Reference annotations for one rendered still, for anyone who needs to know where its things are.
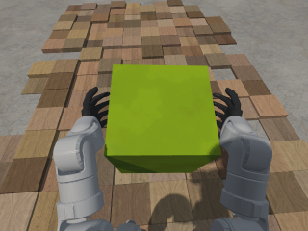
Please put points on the left robot upper arm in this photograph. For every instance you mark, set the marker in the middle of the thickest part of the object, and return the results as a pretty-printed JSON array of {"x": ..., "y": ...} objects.
[{"x": 90, "y": 225}]

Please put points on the carton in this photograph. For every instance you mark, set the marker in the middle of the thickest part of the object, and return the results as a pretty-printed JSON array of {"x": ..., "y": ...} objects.
[{"x": 161, "y": 119}]

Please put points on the robot left hand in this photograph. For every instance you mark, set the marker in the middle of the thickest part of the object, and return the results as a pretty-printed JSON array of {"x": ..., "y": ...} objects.
[{"x": 89, "y": 108}]

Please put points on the robot right hand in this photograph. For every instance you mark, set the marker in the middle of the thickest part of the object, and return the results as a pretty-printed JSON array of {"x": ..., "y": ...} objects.
[{"x": 233, "y": 109}]

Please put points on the right robot forearm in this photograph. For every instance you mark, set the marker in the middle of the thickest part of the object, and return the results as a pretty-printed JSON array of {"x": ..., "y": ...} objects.
[{"x": 248, "y": 170}]

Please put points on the left robot forearm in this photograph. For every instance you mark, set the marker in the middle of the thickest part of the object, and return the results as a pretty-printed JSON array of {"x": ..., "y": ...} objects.
[{"x": 76, "y": 171}]

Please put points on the robot left shin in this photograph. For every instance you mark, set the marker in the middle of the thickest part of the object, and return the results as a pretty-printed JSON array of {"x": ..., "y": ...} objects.
[{"x": 130, "y": 221}]

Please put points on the right robot upper arm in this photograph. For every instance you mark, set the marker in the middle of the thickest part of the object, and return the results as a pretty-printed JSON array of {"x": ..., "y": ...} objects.
[{"x": 234, "y": 224}]

